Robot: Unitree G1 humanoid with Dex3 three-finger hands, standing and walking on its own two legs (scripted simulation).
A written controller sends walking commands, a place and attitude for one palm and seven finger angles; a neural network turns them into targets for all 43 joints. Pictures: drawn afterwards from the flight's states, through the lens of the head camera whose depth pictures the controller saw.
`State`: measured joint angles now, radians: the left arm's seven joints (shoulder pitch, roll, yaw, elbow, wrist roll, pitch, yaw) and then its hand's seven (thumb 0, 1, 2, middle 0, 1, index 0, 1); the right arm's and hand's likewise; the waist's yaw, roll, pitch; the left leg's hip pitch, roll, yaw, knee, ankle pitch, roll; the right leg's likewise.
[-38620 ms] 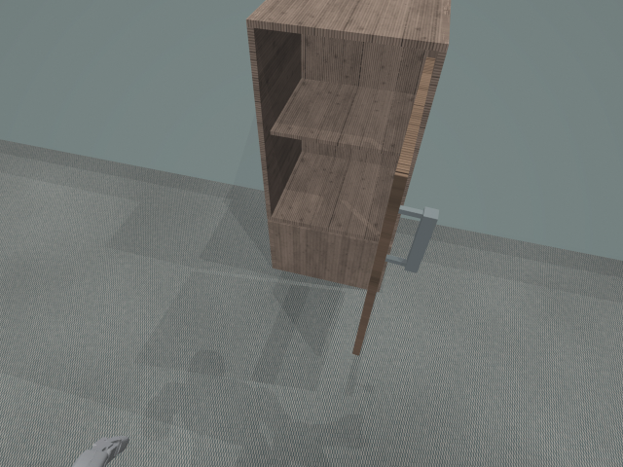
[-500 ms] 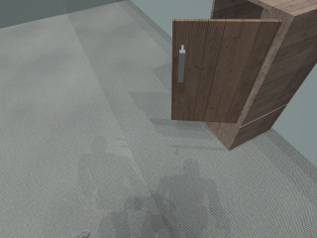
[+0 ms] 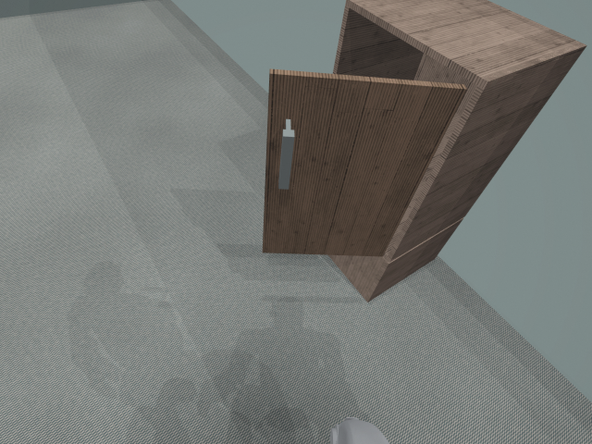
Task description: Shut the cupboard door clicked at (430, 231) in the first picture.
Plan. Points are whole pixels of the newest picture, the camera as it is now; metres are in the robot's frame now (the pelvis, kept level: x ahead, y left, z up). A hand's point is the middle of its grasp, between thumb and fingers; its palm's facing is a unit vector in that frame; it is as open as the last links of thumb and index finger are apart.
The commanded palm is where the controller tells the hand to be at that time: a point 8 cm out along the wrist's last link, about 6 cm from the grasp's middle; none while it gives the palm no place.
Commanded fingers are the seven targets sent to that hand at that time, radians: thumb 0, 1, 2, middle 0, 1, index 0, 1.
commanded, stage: take the last steps up to it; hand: left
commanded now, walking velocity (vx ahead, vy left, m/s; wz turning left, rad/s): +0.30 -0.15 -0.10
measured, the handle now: (285, 154) +0.68 +0.04 -0.04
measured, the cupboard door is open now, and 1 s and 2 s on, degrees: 57 57 57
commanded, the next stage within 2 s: come to a stop and stand still in 0.38 s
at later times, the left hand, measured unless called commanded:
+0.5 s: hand (255, 392) +0.23 +0.06 -0.19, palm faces +0.01 -0.99 -0.17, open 7.3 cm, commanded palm none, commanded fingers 0.00 0.90 0.90 -0.20 -0.30 -0.20 -0.30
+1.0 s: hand (253, 388) +0.23 +0.07 -0.17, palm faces +0.02 -0.95 -0.32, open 7.4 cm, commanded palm none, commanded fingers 0.00 0.90 0.90 -0.20 -0.30 -0.20 -0.30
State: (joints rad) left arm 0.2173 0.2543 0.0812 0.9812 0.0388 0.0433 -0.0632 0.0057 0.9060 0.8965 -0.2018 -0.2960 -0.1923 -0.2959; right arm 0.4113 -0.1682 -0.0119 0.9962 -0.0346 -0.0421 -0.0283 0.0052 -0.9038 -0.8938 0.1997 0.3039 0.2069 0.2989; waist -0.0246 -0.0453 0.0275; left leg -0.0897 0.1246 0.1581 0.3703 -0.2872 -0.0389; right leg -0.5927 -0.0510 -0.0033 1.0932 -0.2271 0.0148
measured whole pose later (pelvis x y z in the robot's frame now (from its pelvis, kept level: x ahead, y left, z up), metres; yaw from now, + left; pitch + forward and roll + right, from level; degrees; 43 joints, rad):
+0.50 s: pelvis +0.18 -0.11 -0.01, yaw +0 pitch +1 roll -2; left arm 0.22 0.18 0.04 1.06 0.03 -0.05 0.01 0.00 0.93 0.90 -0.20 -0.30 -0.20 -0.30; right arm 0.19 -0.17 -0.04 0.98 -0.02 -0.01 0.00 0.01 -0.91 -0.89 0.19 0.30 0.20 0.30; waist -0.02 0.01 0.04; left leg -0.45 0.08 0.10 0.82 -0.37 -0.02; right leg -0.19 0.05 -0.17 0.41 -0.24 -0.08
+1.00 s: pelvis +0.21 -0.14 -0.01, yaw -1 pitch +0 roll +2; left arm 0.26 0.19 0.04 1.02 0.03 0.02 0.05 0.00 0.91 0.90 -0.20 -0.30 -0.19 -0.30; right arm 0.17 -0.21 -0.05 1.03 0.00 0.09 -0.03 0.01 -0.91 -0.89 0.20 0.30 0.21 0.30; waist 0.01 0.03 0.07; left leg -0.37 -0.02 0.02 0.84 -0.46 -0.01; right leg -0.17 0.03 -0.06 0.51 -0.34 -0.08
